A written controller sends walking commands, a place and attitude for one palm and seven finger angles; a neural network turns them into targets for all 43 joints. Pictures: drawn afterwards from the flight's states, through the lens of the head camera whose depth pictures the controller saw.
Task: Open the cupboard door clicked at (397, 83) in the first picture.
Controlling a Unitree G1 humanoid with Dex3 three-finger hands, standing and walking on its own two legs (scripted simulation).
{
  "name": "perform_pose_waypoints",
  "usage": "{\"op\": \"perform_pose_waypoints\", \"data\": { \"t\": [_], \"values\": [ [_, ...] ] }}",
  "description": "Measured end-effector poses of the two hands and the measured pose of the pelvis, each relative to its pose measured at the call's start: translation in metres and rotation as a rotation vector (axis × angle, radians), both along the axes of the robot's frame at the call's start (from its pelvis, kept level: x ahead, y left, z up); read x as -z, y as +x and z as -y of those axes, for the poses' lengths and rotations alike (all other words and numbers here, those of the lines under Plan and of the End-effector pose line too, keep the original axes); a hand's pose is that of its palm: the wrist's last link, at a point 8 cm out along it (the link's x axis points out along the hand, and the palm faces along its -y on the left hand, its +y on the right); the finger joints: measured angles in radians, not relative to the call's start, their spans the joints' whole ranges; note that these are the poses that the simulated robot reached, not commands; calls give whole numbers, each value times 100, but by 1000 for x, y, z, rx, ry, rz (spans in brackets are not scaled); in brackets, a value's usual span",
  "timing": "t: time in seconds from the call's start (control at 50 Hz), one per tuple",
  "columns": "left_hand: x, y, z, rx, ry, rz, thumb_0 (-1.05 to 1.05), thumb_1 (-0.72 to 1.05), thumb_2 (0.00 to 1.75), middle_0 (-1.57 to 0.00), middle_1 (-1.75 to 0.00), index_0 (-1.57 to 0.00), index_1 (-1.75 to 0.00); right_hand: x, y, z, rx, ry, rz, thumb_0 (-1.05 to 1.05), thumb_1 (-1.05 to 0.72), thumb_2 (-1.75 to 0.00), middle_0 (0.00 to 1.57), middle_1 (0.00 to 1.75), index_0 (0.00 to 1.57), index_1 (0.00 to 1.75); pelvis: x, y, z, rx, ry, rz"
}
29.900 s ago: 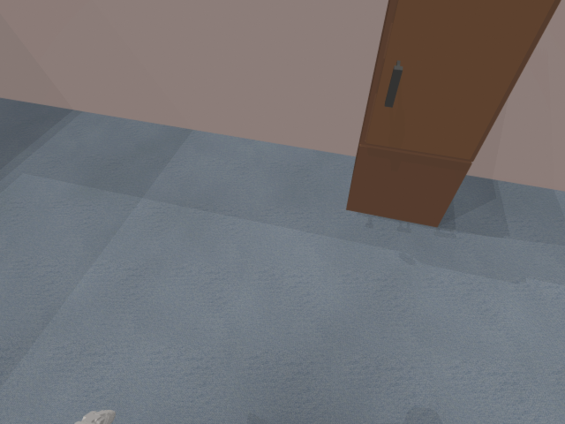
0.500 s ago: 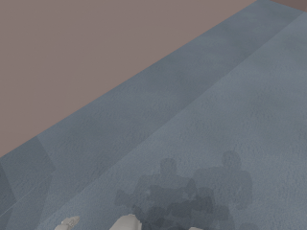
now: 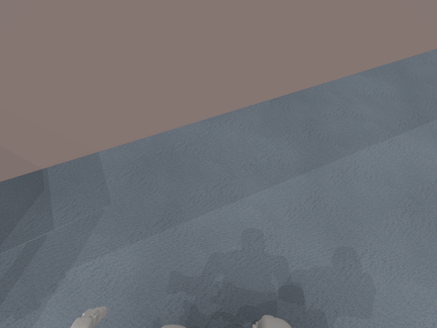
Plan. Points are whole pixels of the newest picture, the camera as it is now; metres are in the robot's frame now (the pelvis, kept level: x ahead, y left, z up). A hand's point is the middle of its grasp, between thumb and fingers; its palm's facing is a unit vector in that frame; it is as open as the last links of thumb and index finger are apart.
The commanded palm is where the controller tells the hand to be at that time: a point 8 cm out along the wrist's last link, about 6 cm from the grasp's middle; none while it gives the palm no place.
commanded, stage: turn to face it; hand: left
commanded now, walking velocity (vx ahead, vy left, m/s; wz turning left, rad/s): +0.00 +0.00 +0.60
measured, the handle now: out of the picture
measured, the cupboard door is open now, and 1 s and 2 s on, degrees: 49 49 49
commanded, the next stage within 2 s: take the last steps up to it in 2.00 s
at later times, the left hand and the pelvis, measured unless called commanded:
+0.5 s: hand out of the picture +0.01 +0.21 -0.18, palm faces +0.34 -0.91 -0.24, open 7.4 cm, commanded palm none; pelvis +0.01 -0.02 -0.01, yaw +19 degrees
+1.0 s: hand out of the picture -0.03 +0.15 -0.18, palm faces +0.61 -0.76 -0.20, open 7.4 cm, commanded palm none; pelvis +0.04 -0.04 -0.01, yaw +38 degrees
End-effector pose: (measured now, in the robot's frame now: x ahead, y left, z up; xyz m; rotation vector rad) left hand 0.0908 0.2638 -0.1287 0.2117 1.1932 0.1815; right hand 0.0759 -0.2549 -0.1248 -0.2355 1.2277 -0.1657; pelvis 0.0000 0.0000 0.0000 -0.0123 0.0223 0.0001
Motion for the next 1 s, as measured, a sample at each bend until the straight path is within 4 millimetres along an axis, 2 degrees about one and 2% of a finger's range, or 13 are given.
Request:
{"op": "perform_pose_waypoints", "data": {
  "t": [0.08, 0.14, 0.2, 0.3, 0.38, 0.44, 0.5, 0.6, 0.7, 0.78, 0.88, 0.96, 1.0],
  "values": [
    [-5, 2, 11, -20, 42, 66, 0, 91, 90, -20, -30, -20, -30, 17, 3, 19, -13, 25, -25, 1, -90, -90, 20, 30, 21, 30, 9, 3, 20, -46, 23, -5],
    [-10, -9, 20, -52, 54, 66, 0, 91, 90, -20, -30, -20, -30, 21, 13, 29, -36, 27, -39, 1, -91, -90, 20, 30, 21, 30, 9, 3, 25, -94, 21, 9],
    [-11, -25, 29, -93, 37, 37, 0, 91, 90, -20, -30, -20, -30, 15, 27, 31, -68, 27, -43, 1, -91, -90, 20, 30, 20, 30, 3, 5, 27, -134, 31, 15],
    [-1, -53, 37, -170, -17, 0, 0, 90, 90, -20, -30, -20, -30, 3, 60, 16, -162, 23, -21, 1, -91, -90, 20, 30, 20, 30, -1, 9, 26, -205, 46, 13],
    [21, -80, 28, -254, -56, -28, 0, 90, 90, -21, -30, -20, -30, 5, 91, -4, -258, -1, 37, 1, -91, -90, 20, 30, 20, 30, 13, 10, 14, -264, 19, 5],
    [28, -96, 20, -303, -51, -73, 0, 90, 90, -20, -30, -20, -30, 2, 102, -16, -311, -16, 59, 1, -91, -90, 20, 30, 20, 30, 15, 9, 15, -293, 22, 3],
    [22, -100, 16, -344, -39, -79, 0, 91, 90, -20, -30, -20, -30, -2, 105, -21, -346, -21, 47, 0, -91, -90, 20, 30, 21, 30, 8, 11, 19, -325, 13, -1],
    [5, -95, 18, -386, -10, -31, 0, 91, 90, -20, -30, -19, -30, 0, 110, -18, -386, -4, 5, 0, -91, -90, 20, 30, 21, 30, 1, 17, 30, -378, 1, -2],
    [-3, -90, 30, -422, 49, 36, 0, 91, 90, -20, -30, -20, -30, 18, 127, -4, -412, 26, -20, 1, -90, -90, 20, 30, 21, 30, 10, 28, 49, -438, 22, -8],
    [-10, -102, 49, -473, 49, 28, 0, 91, 90, -20, -30, -20, -30, 18, 147, -3, -452, 28, -33, 1, -91, -90, 20, 30, 21, 30, 6, 32, 53, -503, 28, 10],
    [-6, -120, 69, -543, -2, -4, 0, 90, 90, -20, -30, -20, -30, 5, 172, -21, -522, 28, -23, 1, -91, -90, 20, 30, 20, 30, -2, 38, 52, -573, 44, 5],
    [7, -141, 77, -616, -49, -20, 0, 90, 90, -20, -30, -20, -30, 0, 193, -51, -613, 19, 7, 1, -91, -90, 20, 30, 20, 30, 1, 38, 44, -630, 40, 2],
    [19, -156, 76, -659, -71, -29, 0, 90, 90, -21, -30, -20, -30, 1, 203, -69, -664, 12, 42, 1, -91, -90, 20, 30, 20, 30, 9, 37, 37, -657, 25, 2]
  ]
}}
